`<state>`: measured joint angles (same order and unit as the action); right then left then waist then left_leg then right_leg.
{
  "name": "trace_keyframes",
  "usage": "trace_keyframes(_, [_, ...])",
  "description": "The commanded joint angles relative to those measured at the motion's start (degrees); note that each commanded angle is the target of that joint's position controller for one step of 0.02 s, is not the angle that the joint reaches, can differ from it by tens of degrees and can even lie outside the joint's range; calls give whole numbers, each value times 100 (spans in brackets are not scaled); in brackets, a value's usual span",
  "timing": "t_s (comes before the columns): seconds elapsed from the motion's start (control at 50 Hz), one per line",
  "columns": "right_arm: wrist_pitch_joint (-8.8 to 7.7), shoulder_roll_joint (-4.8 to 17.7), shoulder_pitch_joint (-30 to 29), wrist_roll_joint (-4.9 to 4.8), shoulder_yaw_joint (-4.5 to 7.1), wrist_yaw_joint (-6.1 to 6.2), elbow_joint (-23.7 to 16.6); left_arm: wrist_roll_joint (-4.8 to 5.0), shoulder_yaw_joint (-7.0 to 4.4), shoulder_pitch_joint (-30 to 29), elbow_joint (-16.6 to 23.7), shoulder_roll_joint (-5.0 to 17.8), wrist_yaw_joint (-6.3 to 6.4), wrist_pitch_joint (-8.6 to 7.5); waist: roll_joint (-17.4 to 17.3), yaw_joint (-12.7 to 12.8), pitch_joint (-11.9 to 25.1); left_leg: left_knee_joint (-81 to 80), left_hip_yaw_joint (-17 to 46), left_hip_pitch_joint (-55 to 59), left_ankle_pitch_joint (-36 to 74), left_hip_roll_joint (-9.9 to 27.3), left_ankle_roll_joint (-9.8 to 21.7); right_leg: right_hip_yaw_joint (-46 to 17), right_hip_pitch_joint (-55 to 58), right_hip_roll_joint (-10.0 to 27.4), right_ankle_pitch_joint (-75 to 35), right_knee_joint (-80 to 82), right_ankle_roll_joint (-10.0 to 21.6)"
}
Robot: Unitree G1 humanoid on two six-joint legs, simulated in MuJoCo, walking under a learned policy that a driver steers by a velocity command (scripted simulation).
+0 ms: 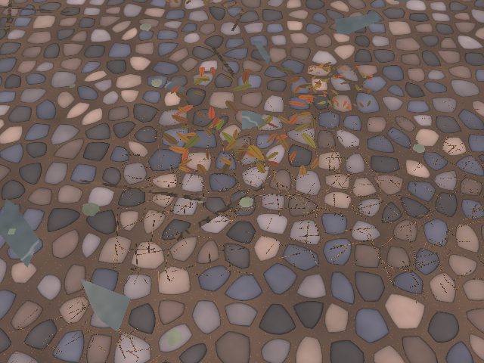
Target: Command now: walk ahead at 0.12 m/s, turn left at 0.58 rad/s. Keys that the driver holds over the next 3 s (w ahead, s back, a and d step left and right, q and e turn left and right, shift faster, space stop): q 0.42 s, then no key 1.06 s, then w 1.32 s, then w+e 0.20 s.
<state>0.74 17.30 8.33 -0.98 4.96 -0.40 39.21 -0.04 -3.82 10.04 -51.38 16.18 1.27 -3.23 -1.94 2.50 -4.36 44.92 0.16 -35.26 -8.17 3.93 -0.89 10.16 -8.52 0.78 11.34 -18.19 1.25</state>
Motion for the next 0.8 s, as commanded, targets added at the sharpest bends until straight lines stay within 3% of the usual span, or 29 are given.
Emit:
trace_keyframes(0.02, [11, 287, 41, 22, 70, -130, -506, 91, -213, -389, 407, 1042, 22, 4, 747, -167, 732, -484, -123, 712, 67, -24, 140, -436, 354, 1577, -2969, 96, 885])
trace_keyframes(0.06, [43, 387, -27, 21, 117, -180, -638, 165, -254, -353, 395, 1156, 15, 68, 788, -188, 687, -822, -209, 797, -314, -106, 284, -462, 544, 1689, -2930, -270, 781])
trace_keyframes(0.1, [32, 510, 352, 34, 202, -170, -583, 233, -260, -362, 401, 1119, 25, 125, 653, -434, 843, -1695, -401, 1565, 134, -390, 519, -215, 477, 1465, -3084, -1193, 484])
trace_keyframes(0.12, [17, 929, 811, 57, 358, -70, -490, 144, -228, -1, 339, 966, -3, 125, 63, -559, 1169, -2059, 23, 2643, 1832, -274, 788, 16, -67, 1049, -2482, -2265, 109])
trace_keyframes(0.14, [31, 1642, 1067, 139, 505, 80, -580, -162, -93, 47, 566, 602, -56, 83, -1400, -432, 1530, -1751, 2001, 4113, 4771, 1174, 1550, 231, -1919, 347, 917, -4172, -365])
trace_keyframes(0.16, [-24, 1554, 958, 209, 406, 50, -757, -159, -27, 64, 691, 572, -110, 47, -1441, -459, 2403, -2020, 3378, 4525, 4339, 2029, 2626, -905, -2773, -220, 3046, -5486, -480])
trace_keyframes(0.18, [-83, 1206, 798, 154, 318, -18, -793, 13, -115, -256, 694, 879, -139, 73, -644, -622, 2212, -2167, 2893, 4197, 3806, 1717, 2416, -1402, -2951, 7, 2733, -5731, -438])
trace_keyframes(0.2, [-127, 1031, 500, 83, 264, -16, -781, 91, -114, -393, 746, 858, -115, 111, -392, -467, 1724, -2198, 2312, 3731, 3136, 1350, 2017, -1414, -3030, 141, 2266, -5511, -364])
trace_keyframes(0.22, [-114, 937, 263, 35, 240, 6, -790, 20, -117, -400, 685, 815, -44, 155, -32, -346, 1409, -2308, 2051, 3275, 2437, 1067, 1712, -1419, -2990, 243, 1878, -5095, -371])
trace_keyframes(0.24, [-79, 894, 66, 18, 214, 50, -827, -36, -147, -412, 705, 885, 14, 209, -143, -228, 1256, -2426, 1911, 2821, 2048, 907, 1590, -1421, -2737, 276, 1604, -4731, -392])
trace_keyframes(0.28, [-32, 948, -58, 121, 222, 100, -899, -30, -126, -257, 703, 767, 22, 266, -376, -89, 1220, -2561, 1799, 2306, 1853, 689, 1569, -1315, -2263, 80, 1306, -4317, -454])
trace_keyframes(0.36, [-2, 1017, 21, 82, 269, 206, -921, -19, -53, -324, 770, 588, 42, 280, -495, -181, 1316, -2563, 1922, 2156, 1121, 558, 1526, -1397, -1882, -82, 983, -3241, -553])
trace_keyframes(0.42, [52, 1019, 11, 90, 272, 221, -946, 8, -59, -407, 848, 619, -4, 273, -668, -260, 1240, -2615, 2238, 1983, 272, 486, 1433, -1437, -1597, -189, 853, -2678, -519])
trace_keyframes(0.48, [91, 913, 29, 100, 212, 200, -939, 30, -78, -270, 858, 653, -81, 225, -791, -292, 1236, -2446, 2441, 2074, 124, 513, 1310, -1352, -1282, -164, 817, -2065, -396])
trace_keyframes(0.52, [139, 818, 0, 53, 152, 213, -915, -3, -82, 14, 800, 581, -147, 182, -748, -118, 1188, -2175, 2360, 1862, 42, 326, 1065, -1165, -602, -162, 150, -968, -201])
trace_keyframes(0.54, [141, 680, 224, 53, 104, 223, -849, -88, -121, 121, 805, 737, -153, 178, -486, -135, 1138, -1883, 2167, 1556, -383, 79, 784, -1445, -174, 220, -151, -509, -10])
trace_keyframes(0.56, [130, 360, 442, 136, 10, 221, -841, -213, -172, 165, 891, 1107, -132, 198, 706, -312, 1107, -661, 1442, 910, -1649, -593, 393, -2654, 220, 1414, -545, -18, 412])
trace_keyframes(0.58, [62, 647, 213, 83, 119, 227, -1064, -351, -204, -7, 877, 1287, -145, 199, 1926, -364, 654, 252, 798, 389, -2701, -1096, 159, -3903, -576, 2201, -866, 357, 1341])
trace_keyframes(0.6, [35, 1028, 209, 120, 232, 245, -938, -317, -155, -308, 1077, 1079, -124, 144, 1410, -301, 552, 1247, 1115, 446, -2550, -893, 25, -3764, -712, 2098, -829, 365, 1505])
trace_keyframes(0.62, [56, 1084, 346, 72, 287, 235, -790, -213, -132, -504, 1108, 953, -93, 128, 1111, -404, 537, 1692, 1110, 367, -2235, -936, -37, -3262, -623, 1803, -912, 224, 1289])
trace_keyframes(0.64, [114, 911, 519, 83, 263, 264, -608, -115, -98, -613, 1139, 843, -77, 119, 906, -464, 551, 1905, 1095, 389, -2014, -900, -146, -2854, -494, 1506, -922, 112, 1077])
trace_keyframes(0.66, [154, 750, 571, 118, 221, 275, -558, -33, -50, -631, 1122, 708, -65, 112, 892, -444, 520, 2034, 1138, 330, -1799, -860, -243, -2699, -363, 1436, -1167, 35, 1054])
trace_keyframes(0.72, [165, 308, 396, 74, 52, 244, -568, -44, 34, -464, 1033, 499, -46, 177, 1034, -346, 637, 1009, 686, 772, -1589, -621, -415, -2055, -89, 1060, -1498, -85, 983])
trace_keyframes(0.76, [134, 98, 96, 88, -63, 210, -637, -41, 3, -273, 971, 613, -37, 242, 1265, -115, 722, -122, 300, 1323, -1720, -424, -444, -1927, 13, 974, -1553, -196, 962])
trace_keyframes(0.8, [117, 229, 117, 27, -30, 194, -587, -8, -41, -48, 900, 806, -44, 297, 1332, -29, 751, -1038, 92, 1727, -1517, -481, -413, -2084, 94, 1065, -1642, -344, 1011])
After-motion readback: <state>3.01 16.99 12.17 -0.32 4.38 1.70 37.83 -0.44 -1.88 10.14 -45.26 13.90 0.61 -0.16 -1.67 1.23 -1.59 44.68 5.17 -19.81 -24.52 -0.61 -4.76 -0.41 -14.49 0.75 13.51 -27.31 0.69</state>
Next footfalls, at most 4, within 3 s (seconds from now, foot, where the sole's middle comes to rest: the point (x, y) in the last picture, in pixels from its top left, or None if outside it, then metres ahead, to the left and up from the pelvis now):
0.12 left None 0.15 0.13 -0.78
0.54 right None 0.16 -0.10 -0.78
0.86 left None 0.04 0.13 -0.78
2.18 left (166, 355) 0.43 0.26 -0.78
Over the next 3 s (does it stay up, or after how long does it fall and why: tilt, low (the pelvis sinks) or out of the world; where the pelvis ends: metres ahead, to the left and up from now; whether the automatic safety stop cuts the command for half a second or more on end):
stays up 0.75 0.21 0.00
